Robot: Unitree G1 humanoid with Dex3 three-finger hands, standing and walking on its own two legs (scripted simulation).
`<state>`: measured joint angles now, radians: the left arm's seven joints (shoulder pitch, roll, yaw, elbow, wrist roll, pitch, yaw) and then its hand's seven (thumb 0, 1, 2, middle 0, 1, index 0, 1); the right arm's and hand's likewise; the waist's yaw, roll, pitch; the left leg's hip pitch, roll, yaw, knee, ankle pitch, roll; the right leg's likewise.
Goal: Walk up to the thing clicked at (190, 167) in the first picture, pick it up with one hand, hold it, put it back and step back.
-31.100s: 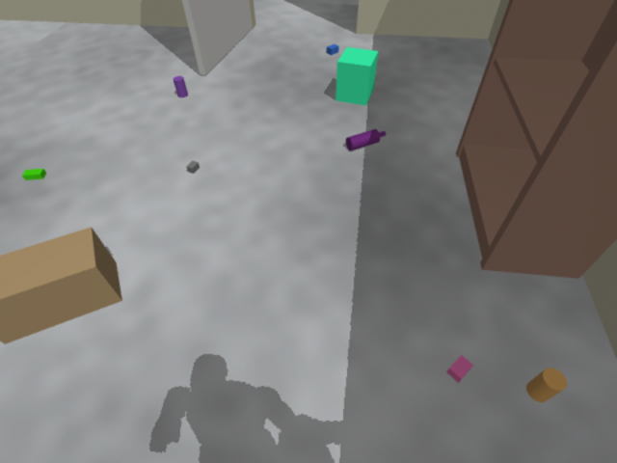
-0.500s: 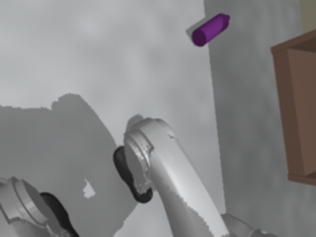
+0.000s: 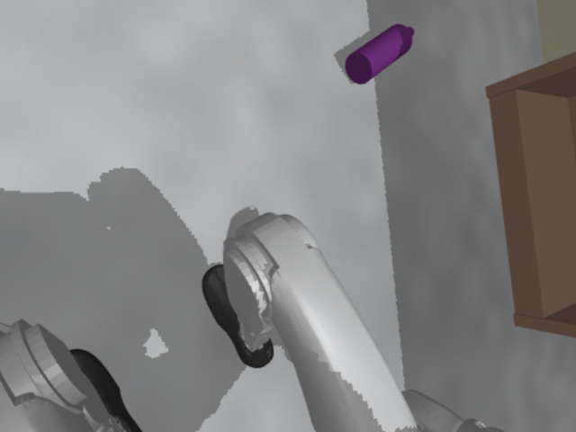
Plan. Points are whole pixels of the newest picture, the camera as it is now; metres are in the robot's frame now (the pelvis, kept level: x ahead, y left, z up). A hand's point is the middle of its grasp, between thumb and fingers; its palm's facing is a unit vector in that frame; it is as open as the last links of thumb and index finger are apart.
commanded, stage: open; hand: left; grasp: from above
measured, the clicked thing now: out of the picture +0.49 +0.40 -0.31
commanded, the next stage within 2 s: withdraw in 0.38 s
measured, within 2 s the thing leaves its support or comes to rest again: neither
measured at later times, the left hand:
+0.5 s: hand out of the picture +0.44 +0.32 -0.26, palm faces -0.13 -0.42 -0.90, open 11.7 cm
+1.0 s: hand out of the picture +0.46 +0.34 -0.12, palm faces -0.24 -0.27 -0.93, open 12.7 cm
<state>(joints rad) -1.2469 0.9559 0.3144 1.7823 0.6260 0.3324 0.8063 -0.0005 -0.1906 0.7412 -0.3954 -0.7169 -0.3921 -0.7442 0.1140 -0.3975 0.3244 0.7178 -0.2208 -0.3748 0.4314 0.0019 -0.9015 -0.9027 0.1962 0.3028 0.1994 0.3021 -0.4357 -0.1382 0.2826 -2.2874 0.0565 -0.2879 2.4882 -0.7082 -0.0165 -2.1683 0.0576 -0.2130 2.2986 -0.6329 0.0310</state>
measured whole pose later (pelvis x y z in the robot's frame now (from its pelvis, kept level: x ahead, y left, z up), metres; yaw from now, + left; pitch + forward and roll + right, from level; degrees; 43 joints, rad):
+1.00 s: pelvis +0.01 +0.00 +0.02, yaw +3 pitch +33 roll -11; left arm -1.05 0.66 0.05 1.40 0.80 0.39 0.44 0.00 -0.26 0.78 -0.30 -0.78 -0.31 -0.77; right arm 0.17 -0.33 0.14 0.77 -0.11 -0.26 0.36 0.00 -0.92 -0.91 0.20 0.30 0.20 0.30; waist -0.29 0.06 -0.04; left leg -2.28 0.06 -0.19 2.39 -0.71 0.00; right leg -2.20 0.04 -0.14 2.26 -0.66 0.02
